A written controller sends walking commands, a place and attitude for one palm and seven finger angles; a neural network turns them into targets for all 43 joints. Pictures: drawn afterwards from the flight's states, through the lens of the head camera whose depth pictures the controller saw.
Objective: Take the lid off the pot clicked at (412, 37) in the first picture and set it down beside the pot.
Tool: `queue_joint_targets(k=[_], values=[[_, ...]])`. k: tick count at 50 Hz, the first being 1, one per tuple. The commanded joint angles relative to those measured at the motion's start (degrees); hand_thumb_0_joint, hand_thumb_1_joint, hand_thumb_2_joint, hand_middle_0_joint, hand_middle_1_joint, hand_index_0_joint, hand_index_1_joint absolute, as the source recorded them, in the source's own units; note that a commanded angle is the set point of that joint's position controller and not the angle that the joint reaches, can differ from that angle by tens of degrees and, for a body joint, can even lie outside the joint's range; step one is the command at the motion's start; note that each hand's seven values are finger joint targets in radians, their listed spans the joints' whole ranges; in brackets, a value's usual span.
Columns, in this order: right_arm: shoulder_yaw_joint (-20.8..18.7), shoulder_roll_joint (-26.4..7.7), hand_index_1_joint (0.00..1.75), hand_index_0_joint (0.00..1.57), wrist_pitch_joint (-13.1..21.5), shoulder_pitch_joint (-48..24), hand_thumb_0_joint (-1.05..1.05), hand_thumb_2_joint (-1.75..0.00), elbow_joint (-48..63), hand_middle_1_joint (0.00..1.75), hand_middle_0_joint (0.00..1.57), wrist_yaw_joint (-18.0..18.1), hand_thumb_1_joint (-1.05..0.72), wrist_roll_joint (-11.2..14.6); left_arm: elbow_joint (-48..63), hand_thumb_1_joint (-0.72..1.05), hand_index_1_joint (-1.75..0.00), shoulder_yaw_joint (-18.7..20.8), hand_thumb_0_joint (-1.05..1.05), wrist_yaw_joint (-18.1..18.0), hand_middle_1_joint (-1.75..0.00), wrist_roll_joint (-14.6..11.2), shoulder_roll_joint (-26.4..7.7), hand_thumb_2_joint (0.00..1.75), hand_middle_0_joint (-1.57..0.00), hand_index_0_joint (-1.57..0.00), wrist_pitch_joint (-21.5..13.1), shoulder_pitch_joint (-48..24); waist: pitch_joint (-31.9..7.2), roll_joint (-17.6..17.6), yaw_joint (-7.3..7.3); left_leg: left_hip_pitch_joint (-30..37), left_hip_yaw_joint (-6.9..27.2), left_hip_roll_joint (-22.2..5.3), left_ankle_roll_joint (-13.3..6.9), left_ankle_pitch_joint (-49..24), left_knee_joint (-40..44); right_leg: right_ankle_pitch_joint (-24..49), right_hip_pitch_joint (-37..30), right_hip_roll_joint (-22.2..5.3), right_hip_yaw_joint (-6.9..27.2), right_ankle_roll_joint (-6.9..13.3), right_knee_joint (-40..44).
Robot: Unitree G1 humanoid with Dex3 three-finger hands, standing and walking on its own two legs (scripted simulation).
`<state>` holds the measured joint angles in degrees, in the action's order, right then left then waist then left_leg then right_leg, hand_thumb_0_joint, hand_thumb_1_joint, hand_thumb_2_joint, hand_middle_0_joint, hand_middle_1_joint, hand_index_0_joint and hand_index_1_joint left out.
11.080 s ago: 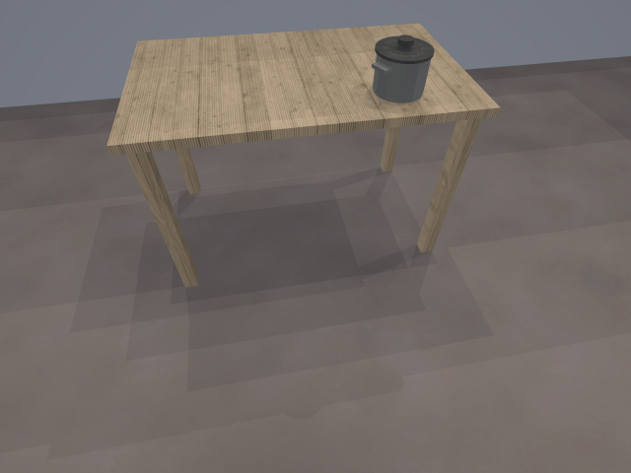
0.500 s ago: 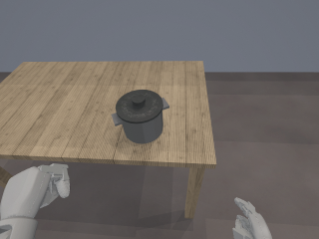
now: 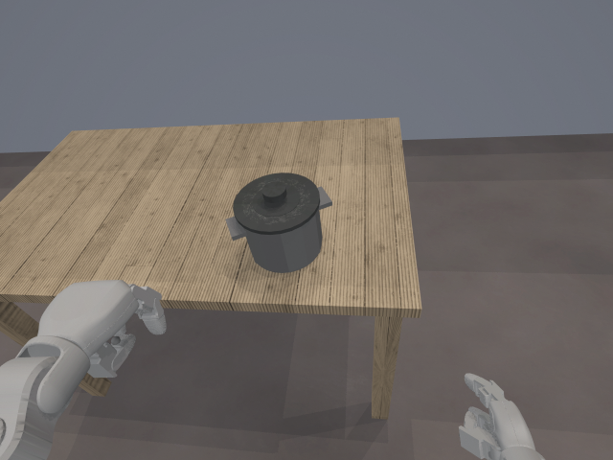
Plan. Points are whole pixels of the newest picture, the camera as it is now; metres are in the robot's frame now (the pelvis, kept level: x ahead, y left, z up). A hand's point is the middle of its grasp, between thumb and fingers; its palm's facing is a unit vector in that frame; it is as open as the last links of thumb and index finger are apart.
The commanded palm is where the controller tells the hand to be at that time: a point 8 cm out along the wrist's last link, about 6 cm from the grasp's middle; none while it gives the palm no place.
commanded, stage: reach forward and open the fingers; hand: left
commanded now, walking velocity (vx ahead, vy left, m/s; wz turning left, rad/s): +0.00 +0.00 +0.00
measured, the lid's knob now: (274, 192) +0.54 +0.14 +0.05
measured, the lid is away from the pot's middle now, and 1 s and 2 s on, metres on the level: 0.00 0.00 0.00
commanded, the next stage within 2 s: move the open hand above the knob in 0.46 s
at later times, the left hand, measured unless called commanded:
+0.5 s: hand (139, 291) +0.27 +0.25 +0.11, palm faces -0.16 -0.03 -0.99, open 9.9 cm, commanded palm +0.26 +0.25 +0.18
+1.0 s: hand (185, 252) +0.34 +0.21 +0.11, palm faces -0.24 -0.04 -0.97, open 10.0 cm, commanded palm +0.33 +0.21 +0.18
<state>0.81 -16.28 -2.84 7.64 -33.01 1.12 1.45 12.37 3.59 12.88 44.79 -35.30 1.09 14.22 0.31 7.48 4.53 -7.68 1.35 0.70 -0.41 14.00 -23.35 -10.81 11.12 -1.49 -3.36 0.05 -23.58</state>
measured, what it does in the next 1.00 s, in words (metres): stands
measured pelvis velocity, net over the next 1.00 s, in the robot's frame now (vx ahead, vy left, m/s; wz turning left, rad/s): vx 0.00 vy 0.00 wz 0.00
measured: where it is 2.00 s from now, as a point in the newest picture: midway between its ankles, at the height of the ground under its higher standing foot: outside the picture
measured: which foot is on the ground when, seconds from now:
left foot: down 0.00-1.00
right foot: down 0.00-1.00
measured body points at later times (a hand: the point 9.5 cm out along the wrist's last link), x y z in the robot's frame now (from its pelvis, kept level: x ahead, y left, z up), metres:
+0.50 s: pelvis -0.02 +0.01 +0.00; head -0.02 -0.04 +0.45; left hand +0.27 +0.25 +0.17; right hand +0.18 -0.22 -0.10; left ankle -0.01 +0.12 -0.74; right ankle +0.02 -0.12 -0.74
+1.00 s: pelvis +0.00 +0.00 +0.00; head +0.00 -0.05 +0.44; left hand +0.35 +0.21 +0.17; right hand +0.19 -0.23 -0.11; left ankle -0.01 +0.12 -0.74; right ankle +0.02 -0.12 -0.74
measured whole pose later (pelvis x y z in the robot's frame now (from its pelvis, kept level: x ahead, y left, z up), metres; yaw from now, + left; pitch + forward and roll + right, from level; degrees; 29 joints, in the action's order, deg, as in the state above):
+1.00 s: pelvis +0.00 +0.00 +0.00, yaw +0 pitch +0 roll +1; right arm 1.4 -17.0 -5.1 7.7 -33.1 -0.1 3.1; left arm -8.6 -9.3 19.4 47.8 -31.5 9.7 -19.7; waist 0.1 6.5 1.5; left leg -9.8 1.0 1.9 -0.8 13.7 -23.7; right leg -11.9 14.5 -2.8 -2.8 -0.1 -26.6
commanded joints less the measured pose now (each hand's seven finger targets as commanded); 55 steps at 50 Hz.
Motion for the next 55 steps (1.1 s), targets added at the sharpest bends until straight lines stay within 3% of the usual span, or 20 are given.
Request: queue_joint_targets(k=[1, 2, 3, 8, 10, 14, 18, 21, 28, 30, 32, 35, 38, 42, 43, 45, 47, 50, 53, 55], values=[[-1.67, -4.73, 0.30, 0.20, 3.61, -9.58, 0.00, -0.90, 10.03, 0.30, 0.20, 0.58, -0.90, 0.31, 9.69, -0.06, -0.33, 9.83, 0.00, -2.63, -0.33, 0.81, -15.09, 1.29, -0.91, -0.91, -0.48, -16.02, -9.49, -2.97, -0.56, -0.78, -0.49, 1.38, -2.09, -11.73, 3.27, 3.73, -5.64, 1.13, 1.66, 0.67, 3.63], [-1.67, -4.54, 0.30, 0.20, 3.65, -8.50, 0.00, -0.90, 9.72, 0.30, 0.20, 0.71, -0.90, 0.27, 7.98, -0.09, -0.29, 7.83, 0.00, -2.45, -0.29, 0.58, -13.37, 1.30, -0.90, -0.90, -0.53, -17.04, -9.91, -3.50, -1.00, -0.91, -0.82, 1.46, -2.10, -11.14, 3.57, 2.76, -6.25, 0.80, 1.06, 0.56, 3.68], [-1.89, -5.00, 0.30, 0.20, 3.38, -8.09, 0.00, -0.90, 9.07, 0.30, 0.20, 0.74, -0.90, 0.32, 6.81, -0.12, -0.26, 9.19, 0.00, -2.58, -0.26, 0.56, -14.97, 1.31, -0.89, -0.89, -0.64, -18.17, -9.41, -3.79, -0.84, -1.21, -0.56, 1.26, -1.97, -10.59, 4.18, 2.21, -6.07, 0.84, 1.07, 0.61, 4.05], [-1.92, -5.18, 0.30, 0.20, 3.27, -8.27, 0.00, -0.90, 9.44, 0.30, 0.20, 0.28, -0.90, 0.72, 4.35, -0.27, -0.08, 7.23, 0.00, -2.19, -0.08, 0.53, -13.70, 1.37, -0.83, -0.83, 0.35, -21.96, -8.13, -4.49, -1.02, -2.31, -0.38, 1.07, -1.79, -8.82, 5.09, 0.62, -5.54, 0.90, 0.86, 0.84, 3.97], [-1.90, -5.15, 0.30, 0.20, 3.47, -8.63, 0.00, -0.90, 9.56, 0.30, 0.20, 0.24, -0.90, 0.65, 4.75, -0.27, -0.08, 6.79, 0.00, -2.24, -0.08, 0.87, -13.95, 1.37, -0.83, -0.83, 0.47, -23.84, -8.92, -3.22, -0.71, -1.94, -0.19, 1.16, -1.79, -8.97, 5.31, 0.81, -5.76, 0.80, 0.89, 1.04, 3.73], [-1.82, -5.49, 0.30, 0.20, 2.99, -8.40, 0.00, -0.90, 9.40, 0.30, 0.20, 0.30, -0.90, 0.95, -0.13, -0.27, -0.08, 6.19, 0.00, -1.80, -0.08, 1.34, -13.92, 1.38, -0.83, -0.83, 1.70, -26.77, -7.51, -5.38, -1.01, -3.48, -0.37, 0.96, -1.79, -6.26, 5.91, -1.78, -4.92, 0.92, 0.86, 1.03, 3.86], [-1.62, -5.00, 0.30, 0.20, 3.43, -8.79, 0.00, -0.90, 9.78, 0.30, 0.20, 0.31, -0.90, 1.08, 1.67, -0.27, -0.08, 4.25, 0.00, -1.65, -0.08, 1.42, -13.29, 1.39, -0.83, -0.83, 1.61, -32.89, -9.90, -2.36, -1.37, -2.14, 0.04, 1.10, -1.79, -6.13, 5.88, -1.89, -5.31, 0.83, 1.12, 1.28, 3.37], [-1.63, -5.26, 0.30, 0.20, 3.22, -8.81, 0.00, -0.90, 9.64, 0.30, 0.20, 0.07, -0.90, 1.22, -1.61, -0.28, -0.08, 5.76, 0.00, -1.65, -0.08, 2.46, -14.19, 1.39, -0.83, -0.83, 2.77, -31.92, -9.18, -3.47, -1.06, -2.67, 0.32, 0.82, -1.66, -6.99, 5.57, -0.95, -4.84, 1.29, 1.15, 1.59, 2.86], [-1.42, -5.33, 0.30, 0.20, 2.54, -8.83, 0.00, -0.90, 9.60, 0.30, 0.20, 0.05, -0.90, 1.37, -3.15, -0.28, -0.08, 2.07, 0.00, -0.15, -0.08, 2.22, -12.61, 1.41, -0.84, -0.84, 4.07, -39.73, -11.38, -4.34, -1.87, -2.56, -0.38, 1.29, -1.81, -7.46, 5.23, 0.32, -5.59, 0.73, 1.17, 1.40, 2.70], [-1.32, -5.83, 0.30, 0.20, 2.32, -8.85, 0.00, -0.90, 9.32, 0.30, 0.20, 0.17, -0.90, 1.50, -6.95, -0.28, -0.08, 1.07, 0.00, 1.08, -0.08, 1.94, -12.80, 1.41, -0.84, -0.84, 6.80, -42.49, -10.76, -6.28, -2.14, -3.55, -0.13, 1.56, -1.88, -7.46, 5.04, 1.35, -5.21, 0.65, 1.07, 1.37, 2.10], [-1.01, -5.53, 0.30, 0.20, 2.50, -9.29, 0.00, -0.90, 9.57, 0.30, 0.20, 0.12, -0.90, 1.61, -6.04, -0.28, -0.08, -1.24, 0.00, 2.29, -0.08, 2.42, -11.64, 1.41, -0.84, -0.84, 7.43, -46.50, -13.56, -5.28, -2.47, -2.49, -0.23, 2.06, -2.05, -8.66, 4.17, 2.03, -5.80, 0.62, 1.07, 1.43, 1.29], [-1.18, -5.54, 0.30, 0.20, 2.50, -8.94, 0.00, -0.90, 9.56, 0.30, 0.20, 0.01, -0.90, 1.36, -5.71, -0.28, -0.08, -0.66, 0.00, 3.38, -0.08, 2.57, -12.55, 1.41, -0.84, -0.84, 7.73, -46.88, -15.35, -4.74, -2.21, -1.52, -0.19, 2.34, -2.29, -12.36, 3.13, 6.87, -6.96, 0.42, 1.32, 1.49, 0.55], [-1.19, -5.76, 0.30, 0.20, 1.66, -8.08, 0.00, -0.90, 9.09, 0.30, 0.20, -0.31, -0.90, 1.54, -8.36, -0.28, -0.08, -1.68, 0.00, 4.36, -0.08, 2.70, -11.71, 1.41, -0.84, -0.84, 7.90, -48.96, -13.68, -6.70, -3.11, -2.66, -0.33, 2.12, -2.13, -11.97, 2.86, 7.24, -6.06, 0.46, 1.04, 1.30, 0.46], [-1.01, -5.26, 0.30, 0.20, 1.37, -8.11, 0.00, -0.90, 9.55, 0.30, 0.20, -0.84, -0.90, 1.58, -9.76, -0.28, -0.08, -2.83, 0.00, 4.66, -0.08, 2.95, -10.10, 1.41, -0.84, -0.84, 8.01, -49.15, -14.74, -6.43, -2.71, -2.33, -0.56, 2.33, -2.27, -14.18, 2.23, 9.15, -6.51, 0.42, 0.91, 1.51, -0.37], [-1.44, -5.79, 0.30, 0.20, 0.96, -7.32, 0.00, -0.90, 9.08, 0.30, 0.20, -0.84, -0.90, 1.65, -10.66, -0.28, -0.08, -0.94, 0.00, 4.37, -0.08, 2.93, -12.12, 1.41, -0.84, -0.84, 8.01, -49.51, -14.35, -7.80, -2.73, -2.79, -0.53, 2.06, -2.18, -13.54, 2.36, 9.28, -6.71, 0.45, 1.03, 1.38, -0.16], [-1.13, -5.69, 0.30, 0.20, 0.47, -7.89, 0.00, -0.90, 9.09, 0.30, 0.20, -0.75, -0.90, 1.87, -12.07, -0.28, -0.08, -3.07, 0.00, 4.20, -0.08, 3.57, -10.60, 1.41, -0.84, -0.84, 8.48, -53.11, -13.77, -7.39, -3.12, -3.47, -0.58, 2.19, -2.12, -12.45, 2.48, 8.44, -5.99, 0.34, 1.14, 1.35, -0.28], [-0.98, -5.02, 0.30, 0.20, 0.59, -8.14, 0.00, -0.90, 9.41, 0.30, 0.20, -0.89, -0.90, 1.96, -9.47, -0.28, -0.08, -5.04, 0.00, 3.94, -0.08, 3.69, -9.10, 1.41, -0.84, -0.84, 8.38, -56.54, -16.84, -5.68, -3.18, -1.74, -0.24, 2.41, -2.19, -13.39, 2.28, 8.32, -6.75, 0.35, 1.10, 1.54, -0.71], [-1.20, -5.43, 0.30, 0.20, 0.41, -7.56, 0.00, -0.90, 8.83, 0.30, 0.20, -0.82, -0.90, 1.82, -12.56, -0.28, -0.08, -2.68, 0.00, 3.02, -0.08, 4.00, -11.39, 1.41, -0.84, -0.84, 8.63, -56.40, -17.15, -6.46, -2.72, -2.39, -0.24, 2.40, -2.23, -15.07, 2.04, 11.14, -7.86, 0.30, 1.36, 1.59, -1.13], [-1.24, -5.77, 0.30, 0.20, -0.53, -6.66, 0.00, -0.90, 7.78, 0.30, 0.20, -0.77, -0.90, 2.26, -17.30, -0.28, -0.08, -4.88, 0.00, 3.01, -0.08, 4.15, -9.55, 1.41, -0.84, -0.84, 9.71, -58.78, -14.88, -8.66, -3.86, -3.89, -0.65, 2.09, -2.12, -13.03, 2.18, 9.83, -6.37, 0.43, 1.08, 1.38, -0.76], [-1.33, -5.84, 0.30, 0.20, -0.55, -7.00, 0.00, -0.90, 8.00, 0.30, 0.20, -0.67, -0.90, 2.41, -15.75, -0.28, -0.08, -5.94, 0.00, 2.96, -0.08, 4.29, -9.32, 1.41, -0.84, -0.84, 9.88, -62.89, -16.78, -7.25, -3.95, -3.20, -0.54, 2.37, -2.29, -12.94, 2.02, 10.21, -6.69, 0.23, 1.36, 1.44, -1.05]])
